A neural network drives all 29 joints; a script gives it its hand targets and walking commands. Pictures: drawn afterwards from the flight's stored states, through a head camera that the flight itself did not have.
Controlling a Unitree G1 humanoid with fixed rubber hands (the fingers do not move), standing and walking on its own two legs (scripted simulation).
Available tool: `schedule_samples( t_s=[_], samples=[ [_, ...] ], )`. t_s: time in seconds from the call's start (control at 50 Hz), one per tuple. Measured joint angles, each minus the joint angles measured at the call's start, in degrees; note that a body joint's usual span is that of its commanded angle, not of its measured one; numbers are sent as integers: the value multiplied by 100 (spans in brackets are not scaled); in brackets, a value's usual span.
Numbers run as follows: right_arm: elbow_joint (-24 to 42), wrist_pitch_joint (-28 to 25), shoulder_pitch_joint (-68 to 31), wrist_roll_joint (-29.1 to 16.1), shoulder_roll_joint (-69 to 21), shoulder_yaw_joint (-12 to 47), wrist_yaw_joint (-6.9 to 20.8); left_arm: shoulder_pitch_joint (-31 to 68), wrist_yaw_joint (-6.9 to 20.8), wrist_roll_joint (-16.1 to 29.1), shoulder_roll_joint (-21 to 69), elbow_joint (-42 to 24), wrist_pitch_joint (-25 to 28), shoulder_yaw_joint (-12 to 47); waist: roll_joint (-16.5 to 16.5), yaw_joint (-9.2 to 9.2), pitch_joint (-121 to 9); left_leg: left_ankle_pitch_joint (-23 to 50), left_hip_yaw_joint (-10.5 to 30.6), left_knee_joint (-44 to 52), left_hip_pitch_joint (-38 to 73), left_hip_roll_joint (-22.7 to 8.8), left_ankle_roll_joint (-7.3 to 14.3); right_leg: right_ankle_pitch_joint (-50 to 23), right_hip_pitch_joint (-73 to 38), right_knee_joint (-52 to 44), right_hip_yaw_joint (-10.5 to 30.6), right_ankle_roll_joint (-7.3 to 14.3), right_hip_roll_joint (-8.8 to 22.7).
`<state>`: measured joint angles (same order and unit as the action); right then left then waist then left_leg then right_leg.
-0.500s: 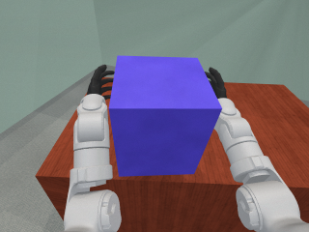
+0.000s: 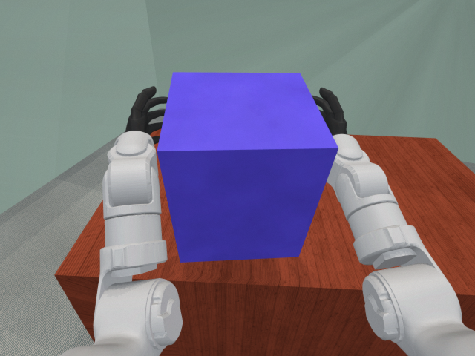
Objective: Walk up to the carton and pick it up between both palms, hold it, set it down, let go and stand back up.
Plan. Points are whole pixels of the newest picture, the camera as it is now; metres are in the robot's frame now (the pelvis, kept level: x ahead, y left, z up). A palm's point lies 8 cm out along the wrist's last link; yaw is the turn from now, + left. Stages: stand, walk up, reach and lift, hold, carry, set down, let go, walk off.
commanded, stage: reach and lift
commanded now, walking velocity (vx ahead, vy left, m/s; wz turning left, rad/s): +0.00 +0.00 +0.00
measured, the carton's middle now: (239, 169) +0.37 -0.01 +0.20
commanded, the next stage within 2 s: hold in 0.32 s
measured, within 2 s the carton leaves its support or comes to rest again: neither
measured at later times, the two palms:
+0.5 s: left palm (134, 130) +0.37 +0.15 +0.28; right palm (331, 125) +0.37 -0.15 +0.28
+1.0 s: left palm (132, 125) +0.36 +0.15 +0.29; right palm (334, 116) +0.36 -0.15 +0.29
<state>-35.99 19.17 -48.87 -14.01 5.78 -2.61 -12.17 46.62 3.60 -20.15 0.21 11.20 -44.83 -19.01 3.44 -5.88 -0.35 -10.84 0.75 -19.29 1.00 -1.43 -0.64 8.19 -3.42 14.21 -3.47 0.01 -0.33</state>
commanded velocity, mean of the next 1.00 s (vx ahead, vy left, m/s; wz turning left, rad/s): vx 0.00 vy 0.00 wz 0.00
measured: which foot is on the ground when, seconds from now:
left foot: down 0.00-1.00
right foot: down 0.00-1.00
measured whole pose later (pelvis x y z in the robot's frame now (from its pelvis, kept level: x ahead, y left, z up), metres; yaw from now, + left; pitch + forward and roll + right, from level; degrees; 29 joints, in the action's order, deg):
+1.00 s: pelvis +0.00 +0.00 +0.00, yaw +0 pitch -10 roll -1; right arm -37.0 26.1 -54.2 -19.3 8.0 0.2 -14.3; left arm 48.7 4.8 -19.9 -1.7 10.5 -50.7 -19.4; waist 3.1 -5.7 -2.6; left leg -11.3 0.4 -19.0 2.2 -1.8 -1.0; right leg 8.5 -4.4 14.0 -3.1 0.2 -0.7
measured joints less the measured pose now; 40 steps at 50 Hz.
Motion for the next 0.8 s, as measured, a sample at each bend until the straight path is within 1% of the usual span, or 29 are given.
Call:
schedule_samples(
  t_s=[0.1,0.18,0.3,0.42,0.48,0.54,0.62,0.7,0.8],
  samples=[
    [-133,102,-70,-63,37,69,-14,0,29,-65,32,74,-70,-76,-60,31,-60,4,-68,64,119,0,19,-15,-78,-32,67,-9,1],
    [-295,217,-118,-53,47,128,-4,25,69,-126,38,180,-197,-135,-48,80,-68,17,-104,83,156,-3,23,-9,-78,2,101,-5,0],
    [-189,189,-235,-41,17,-10,-22,199,58,-35,-55,144,-179,-111,4,86,-87,33,-54,20,39,-12,1,-20,7,36,53,11,-9],
    [-546,311,-524,29,39,-132,19,436,61,-88,-113,538,-201,-181,20,124,-202,70,-62,81,-3,-8,4,-35,79,30,60,21,-6],
    [-670,364,-593,22,43,-134,32,456,71,-87,-132,628,-238,-205,16,130,-214,79,-77,109,7,-6,2,-27,91,40,75,21,-3],
    [-630,372,-601,-35,75,-78,24,438,69,-68,-140,561,-252,-177,-6,125,-202,59,-72,84,-3,-12,-5,-18,85,36,70,22,-9],
    [-472,362,-598,-157,127,27,-16,410,37,16,-189,368,-291,-87,-35,63,-217,15,-33,31,-19,-19,-14,-4,52,12,33,18,-18],
    [-467,445,-645,-247,177,80,-59,463,36,11,-183,391,-344,-117,-47,56,-253,-21,-41,29,22,-25,-10,27,15,14,42,19,-23],
    [-369,618,-603,-366,213,222,-129,355,100,-15,-157,287,-461,-159,-57,46,-217,-41,-60,53,124,-26,-8,43,-80,-8,60,13,-24]
  ],
)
